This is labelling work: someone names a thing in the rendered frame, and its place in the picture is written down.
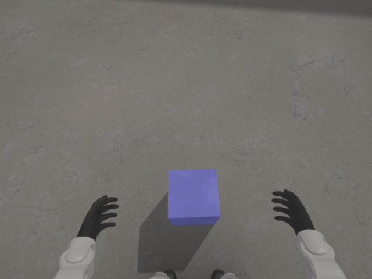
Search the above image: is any robot left forearm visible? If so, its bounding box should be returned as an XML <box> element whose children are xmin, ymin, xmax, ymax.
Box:
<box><xmin>53</xmin><ymin>237</ymin><xmax>96</xmax><ymax>279</ymax></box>

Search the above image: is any robot right hand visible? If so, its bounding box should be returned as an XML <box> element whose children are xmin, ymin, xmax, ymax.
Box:
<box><xmin>271</xmin><ymin>189</ymin><xmax>315</xmax><ymax>236</ymax></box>

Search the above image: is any robot right forearm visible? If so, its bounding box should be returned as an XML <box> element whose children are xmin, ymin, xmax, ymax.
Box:
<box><xmin>296</xmin><ymin>230</ymin><xmax>346</xmax><ymax>279</ymax></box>

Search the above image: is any robot left hand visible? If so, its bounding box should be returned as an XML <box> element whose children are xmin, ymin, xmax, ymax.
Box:
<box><xmin>77</xmin><ymin>195</ymin><xmax>119</xmax><ymax>241</ymax></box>

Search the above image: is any carton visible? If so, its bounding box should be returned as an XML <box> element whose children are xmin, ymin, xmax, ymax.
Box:
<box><xmin>168</xmin><ymin>169</ymin><xmax>220</xmax><ymax>226</ymax></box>

